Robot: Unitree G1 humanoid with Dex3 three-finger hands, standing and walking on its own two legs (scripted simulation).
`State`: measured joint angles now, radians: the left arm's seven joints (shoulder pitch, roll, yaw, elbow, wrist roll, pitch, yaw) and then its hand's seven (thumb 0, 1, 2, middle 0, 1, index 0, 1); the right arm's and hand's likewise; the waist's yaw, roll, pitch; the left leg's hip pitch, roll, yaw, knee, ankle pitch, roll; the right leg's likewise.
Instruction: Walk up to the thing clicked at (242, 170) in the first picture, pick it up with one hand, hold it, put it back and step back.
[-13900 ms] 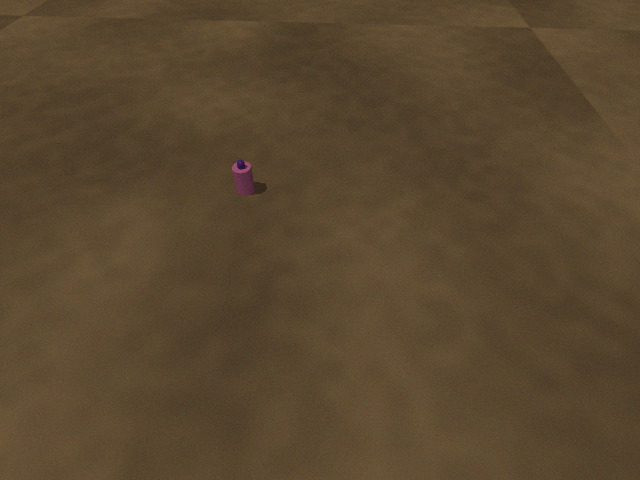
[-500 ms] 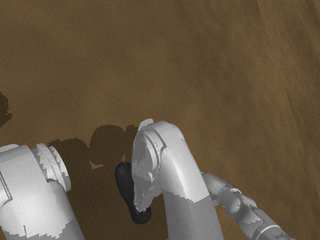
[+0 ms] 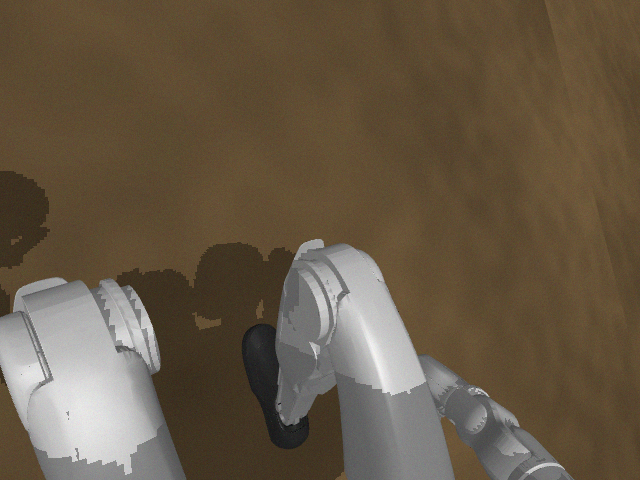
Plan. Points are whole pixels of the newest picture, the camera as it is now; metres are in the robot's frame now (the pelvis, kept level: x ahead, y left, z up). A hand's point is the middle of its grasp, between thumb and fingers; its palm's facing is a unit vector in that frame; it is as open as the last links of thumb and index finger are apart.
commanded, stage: settle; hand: left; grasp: from the side
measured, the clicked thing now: out of the picture +0.42 +0.30 -0.19
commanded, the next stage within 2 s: lift in 1.62 s
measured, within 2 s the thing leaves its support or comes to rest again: neither
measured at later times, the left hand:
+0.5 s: hand out of the picture +0.38 +0.33 -0.06, palm faces +0.37 -0.93 -0.06, open 11.8 cm
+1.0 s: hand out of the picture +0.40 +0.32 +0.02, palm faces +0.38 -0.92 -0.08, open 11.9 cm
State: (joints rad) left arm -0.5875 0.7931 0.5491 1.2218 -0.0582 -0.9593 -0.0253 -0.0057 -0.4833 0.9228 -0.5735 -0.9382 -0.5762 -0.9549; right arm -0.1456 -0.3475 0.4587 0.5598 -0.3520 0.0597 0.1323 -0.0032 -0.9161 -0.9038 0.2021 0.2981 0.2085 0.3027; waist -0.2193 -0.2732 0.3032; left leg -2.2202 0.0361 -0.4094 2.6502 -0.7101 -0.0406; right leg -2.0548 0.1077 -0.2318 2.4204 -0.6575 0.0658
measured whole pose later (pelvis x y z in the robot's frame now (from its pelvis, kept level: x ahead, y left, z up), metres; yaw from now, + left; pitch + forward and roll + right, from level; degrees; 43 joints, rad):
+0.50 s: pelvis +0.01 -0.01 +0.04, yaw +5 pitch +25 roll -12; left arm -0.48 0.58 0.45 0.88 -0.15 -0.68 -0.14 -0.01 -0.54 1.00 -0.58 -0.95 -0.59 -0.96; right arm -0.01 -0.30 0.22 0.61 -0.18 0.08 0.10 0.00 -0.91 -0.90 0.20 0.30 0.21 0.30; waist -0.14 -0.09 0.05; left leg -2.24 0.04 -0.26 2.48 -0.70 -0.03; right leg -2.10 0.05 -0.14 2.35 -0.71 0.05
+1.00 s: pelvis +0.02 -0.02 +0.06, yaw +9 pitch +31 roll -7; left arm -0.53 0.47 0.47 0.81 -0.15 -0.58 -0.19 -0.01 -0.60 1.06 -0.60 -0.95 -0.61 -0.97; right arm 0.04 -0.29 0.08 0.67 -0.10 0.05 0.06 0.00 -0.92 -0.90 0.20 0.30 0.21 0.30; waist -0.12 -0.02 -0.05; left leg -2.21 0.05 -0.18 2.35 -0.69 -0.05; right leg -2.13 0.03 -0.08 2.30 -0.72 0.02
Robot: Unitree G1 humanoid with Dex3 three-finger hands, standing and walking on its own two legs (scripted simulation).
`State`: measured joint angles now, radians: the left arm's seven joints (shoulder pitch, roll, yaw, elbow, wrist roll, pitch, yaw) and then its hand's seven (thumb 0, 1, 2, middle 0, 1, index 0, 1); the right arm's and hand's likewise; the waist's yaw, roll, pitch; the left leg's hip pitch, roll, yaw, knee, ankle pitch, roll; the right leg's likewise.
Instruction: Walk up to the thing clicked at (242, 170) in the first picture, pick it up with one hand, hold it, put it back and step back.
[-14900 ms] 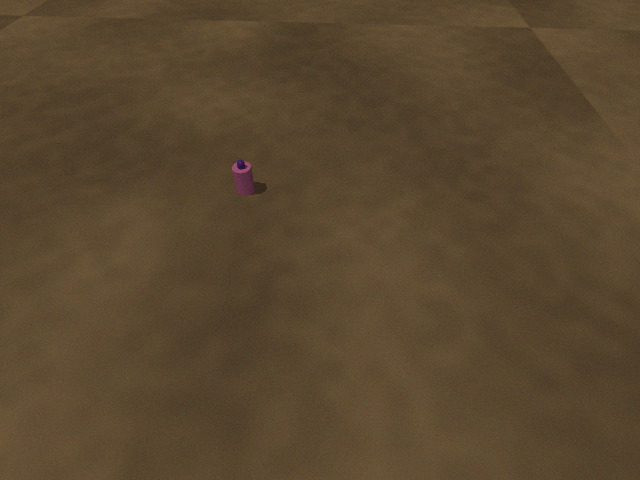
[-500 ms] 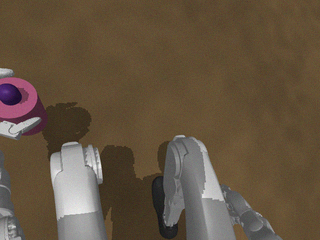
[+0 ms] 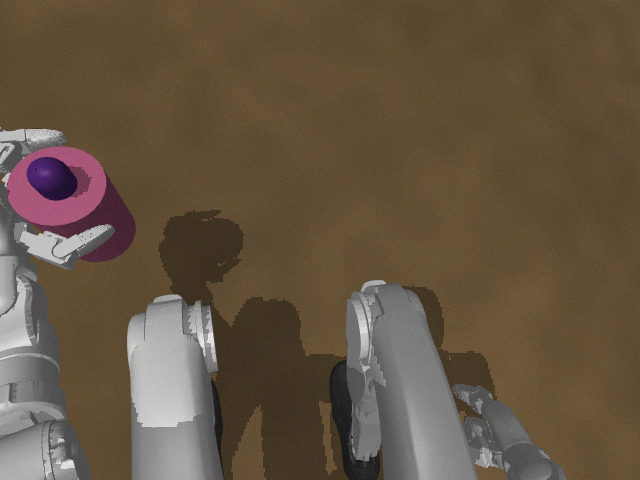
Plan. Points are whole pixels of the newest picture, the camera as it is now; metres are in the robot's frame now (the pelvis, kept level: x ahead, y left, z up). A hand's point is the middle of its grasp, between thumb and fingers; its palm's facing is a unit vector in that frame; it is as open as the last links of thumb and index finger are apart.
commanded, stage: settle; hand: left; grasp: from the side
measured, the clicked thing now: (76, 204) +0.43 +0.27 -0.07
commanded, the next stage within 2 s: lift in 0.62 s
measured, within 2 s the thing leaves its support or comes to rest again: neither
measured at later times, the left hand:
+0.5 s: hand (48, 195) +0.42 +0.27 -0.02, palm faces +0.23 -0.97 -0.09, open 11.9 cm
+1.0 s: hand (48, 186) +0.42 +0.26 +0.01, palm faces +0.21 -0.97 -0.08, open 11.9 cm
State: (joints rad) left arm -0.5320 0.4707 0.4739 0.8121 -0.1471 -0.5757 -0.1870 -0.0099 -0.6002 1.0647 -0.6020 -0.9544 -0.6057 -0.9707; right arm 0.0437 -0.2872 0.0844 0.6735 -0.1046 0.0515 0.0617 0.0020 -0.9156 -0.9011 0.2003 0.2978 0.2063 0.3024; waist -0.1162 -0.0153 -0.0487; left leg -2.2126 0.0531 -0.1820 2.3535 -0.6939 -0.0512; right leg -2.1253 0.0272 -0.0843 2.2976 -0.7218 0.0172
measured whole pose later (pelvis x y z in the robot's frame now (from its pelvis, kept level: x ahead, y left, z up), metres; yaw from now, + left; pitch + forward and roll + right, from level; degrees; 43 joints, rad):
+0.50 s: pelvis +0.00 +0.00 +0.02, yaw +2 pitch +32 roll -5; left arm -0.54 0.44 0.46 0.82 -0.12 -0.54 -0.18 -0.01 -0.61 1.08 -0.60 -0.97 -0.60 -0.98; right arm 0.07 -0.27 0.04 0.69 -0.09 0.02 0.04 0.00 -0.93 -0.91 0.20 0.30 0.21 0.30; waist -0.11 -0.01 -0.10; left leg -2.16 0.05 -0.14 2.27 -0.67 -0.05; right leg -2.09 0.01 -0.06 2.23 -0.71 0.01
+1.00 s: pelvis +0.00 +0.00 +0.04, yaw +3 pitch +33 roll -4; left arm -0.52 0.39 0.45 0.76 -0.13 -0.52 -0.20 -0.01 -0.61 1.08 -0.60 -0.97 -0.60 -0.98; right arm 0.09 -0.27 0.01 0.70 -0.07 0.01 0.03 0.00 -0.95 -0.91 0.20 0.30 0.21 0.30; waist -0.10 0.00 -0.12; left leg -2.11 0.05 -0.12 2.20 -0.68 -0.05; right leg -2.05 0.01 -0.04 2.19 -0.72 0.01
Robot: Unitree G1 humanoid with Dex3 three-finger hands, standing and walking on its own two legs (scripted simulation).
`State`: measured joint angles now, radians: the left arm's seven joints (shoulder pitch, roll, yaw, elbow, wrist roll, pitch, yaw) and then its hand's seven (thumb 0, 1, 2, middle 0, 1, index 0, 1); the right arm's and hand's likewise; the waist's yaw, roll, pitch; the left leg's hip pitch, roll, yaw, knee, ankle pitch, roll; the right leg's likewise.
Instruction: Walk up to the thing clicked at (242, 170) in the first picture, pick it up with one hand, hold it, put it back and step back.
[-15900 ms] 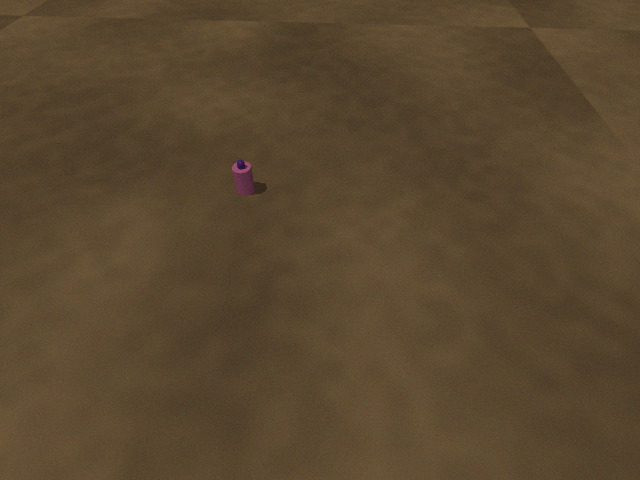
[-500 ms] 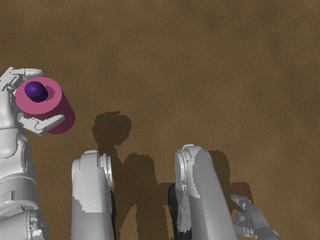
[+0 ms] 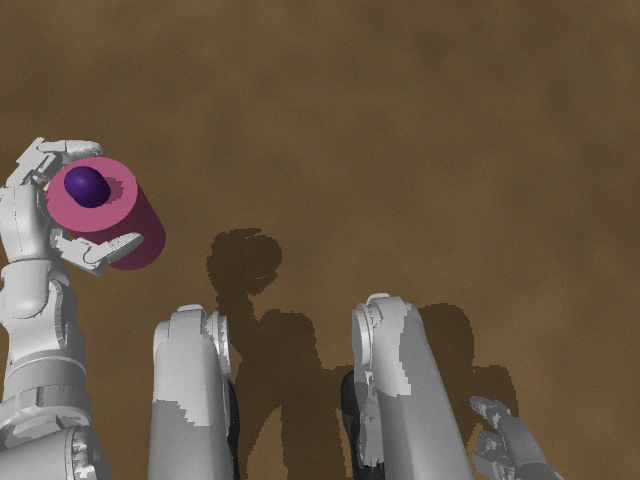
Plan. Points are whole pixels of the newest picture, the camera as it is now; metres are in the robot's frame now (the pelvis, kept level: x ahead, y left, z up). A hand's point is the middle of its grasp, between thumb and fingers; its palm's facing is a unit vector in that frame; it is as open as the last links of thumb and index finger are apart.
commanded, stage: lift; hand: left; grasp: from the side
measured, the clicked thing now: (109, 213) +0.43 +0.24 -0.05
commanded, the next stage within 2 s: hold in 1.96 s
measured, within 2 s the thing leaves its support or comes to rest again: neither
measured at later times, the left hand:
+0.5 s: hand (32, 187) +0.40 +0.23 +0.10, palm faces +0.15 -0.98 -0.10, open 11.9 cm
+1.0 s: hand out of the picture +0.38 +0.22 +0.26, palm faces +0.19 -0.98 -0.06, open 11.9 cm
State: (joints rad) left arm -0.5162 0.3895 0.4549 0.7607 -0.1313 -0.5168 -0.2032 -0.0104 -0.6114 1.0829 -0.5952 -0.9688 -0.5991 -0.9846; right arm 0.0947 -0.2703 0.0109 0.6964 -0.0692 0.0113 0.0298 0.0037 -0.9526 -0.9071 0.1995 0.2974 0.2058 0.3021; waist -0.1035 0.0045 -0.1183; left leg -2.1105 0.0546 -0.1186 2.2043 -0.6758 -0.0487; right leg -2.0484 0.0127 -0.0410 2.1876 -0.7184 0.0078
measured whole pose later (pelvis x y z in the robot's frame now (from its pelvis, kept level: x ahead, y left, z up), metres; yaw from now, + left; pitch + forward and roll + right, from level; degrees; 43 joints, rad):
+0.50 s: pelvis +0.01 +0.00 +0.11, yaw +2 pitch +32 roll -3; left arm -0.26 0.30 0.30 0.37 -0.16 -0.33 -0.11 -0.01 -0.61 1.09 -0.60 -0.97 -0.60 -0.98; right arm 0.10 -0.25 -0.01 0.62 0.00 -0.02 -0.02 0.01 -0.94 -0.90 0.20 0.30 0.21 0.30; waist -0.05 0.03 -0.16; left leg -1.78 0.06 -0.09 1.86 -0.65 -0.04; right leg -1.71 0.00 -0.04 1.84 -0.69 0.01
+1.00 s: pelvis +0.05 +0.01 +0.25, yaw +4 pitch +21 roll -3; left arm -0.12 0.25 0.19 0.35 -0.16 -0.28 -0.04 -0.01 -0.61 1.08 -0.60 -0.96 -0.61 -0.97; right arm 0.19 -0.23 0.01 0.63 0.02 -0.07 -0.05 0.01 -0.92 -0.90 0.20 0.30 0.21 0.30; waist -0.05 0.02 -0.14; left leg -1.17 0.06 -0.06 1.36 -0.55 -0.03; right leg -1.10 -0.01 -0.05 1.32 -0.58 0.01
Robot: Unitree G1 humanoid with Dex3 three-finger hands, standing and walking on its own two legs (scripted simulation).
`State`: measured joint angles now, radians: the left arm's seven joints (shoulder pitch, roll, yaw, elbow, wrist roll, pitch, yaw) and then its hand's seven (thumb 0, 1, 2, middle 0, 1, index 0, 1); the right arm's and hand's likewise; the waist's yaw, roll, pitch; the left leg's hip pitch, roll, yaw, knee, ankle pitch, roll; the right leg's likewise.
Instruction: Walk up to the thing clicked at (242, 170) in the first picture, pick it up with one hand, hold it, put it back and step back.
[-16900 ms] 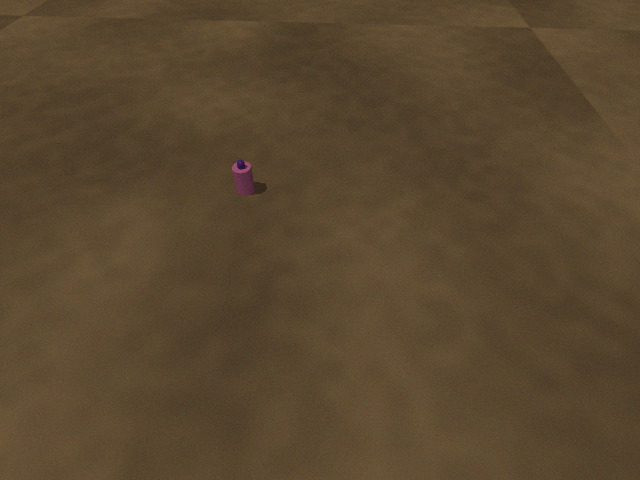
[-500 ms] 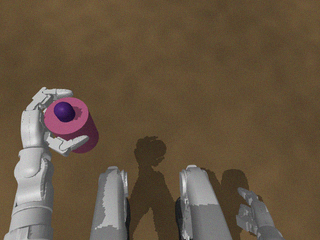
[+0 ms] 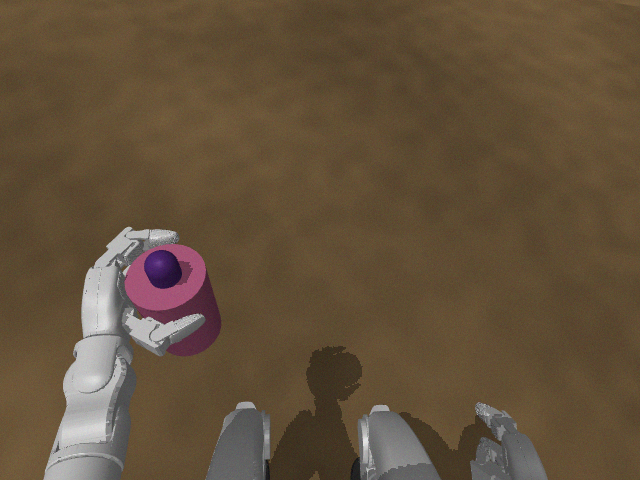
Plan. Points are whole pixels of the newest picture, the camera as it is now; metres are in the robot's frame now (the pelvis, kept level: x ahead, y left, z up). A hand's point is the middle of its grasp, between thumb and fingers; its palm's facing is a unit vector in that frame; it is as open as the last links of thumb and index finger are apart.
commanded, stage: lift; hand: left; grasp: from the side
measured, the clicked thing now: (175, 296) +0.35 +0.18 -0.01
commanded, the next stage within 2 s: hold in 0.96 s
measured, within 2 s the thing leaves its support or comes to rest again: neither
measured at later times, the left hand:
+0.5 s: hand (164, 264) +0.35 +0.17 +0.08, palm faces +0.10 -0.99 -0.05, open 11.9 cm
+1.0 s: hand (164, 244) +0.36 +0.17 +0.11, palm faces +0.10 -0.99 -0.04, open 11.9 cm
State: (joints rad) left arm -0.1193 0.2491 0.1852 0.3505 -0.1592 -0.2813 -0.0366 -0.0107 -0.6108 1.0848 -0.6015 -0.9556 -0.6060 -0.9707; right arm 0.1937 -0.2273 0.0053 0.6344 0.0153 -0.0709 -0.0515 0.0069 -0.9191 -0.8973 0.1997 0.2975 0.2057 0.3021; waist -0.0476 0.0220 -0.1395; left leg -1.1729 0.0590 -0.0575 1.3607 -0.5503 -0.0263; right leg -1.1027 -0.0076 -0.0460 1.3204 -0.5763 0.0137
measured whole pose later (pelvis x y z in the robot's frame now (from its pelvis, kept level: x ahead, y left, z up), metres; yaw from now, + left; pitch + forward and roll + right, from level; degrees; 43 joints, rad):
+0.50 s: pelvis +0.02 +0.00 +0.06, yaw +1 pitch +14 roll -2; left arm -0.10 0.22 0.14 0.40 -0.16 -0.32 -0.04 -0.01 -0.61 1.08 -0.60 -0.95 -0.61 -0.97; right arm 0.22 -0.21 0.02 0.65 0.00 -0.06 -0.06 0.01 -0.93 -0.90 0.20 0.30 0.21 0.30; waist -0.04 0.02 -0.08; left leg -0.85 0.06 -0.04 1.08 -0.47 -0.03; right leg -0.79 -0.01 -0.04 1.05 -0.49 0.01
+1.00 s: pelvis +0.03 -0.01 +0.08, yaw +1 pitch +10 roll -1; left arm -0.09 0.20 0.14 0.43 -0.16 -0.34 -0.05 -0.01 -0.61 1.08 -0.59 -0.96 -0.60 -0.98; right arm 0.23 -0.22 0.01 0.66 -0.01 -0.03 -0.05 0.01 -0.93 -0.90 0.20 0.30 0.21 0.30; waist -0.04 0.02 -0.05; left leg -0.68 0.06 -0.03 0.95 -0.44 -0.03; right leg -0.62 -0.01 -0.04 0.92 -0.46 0.01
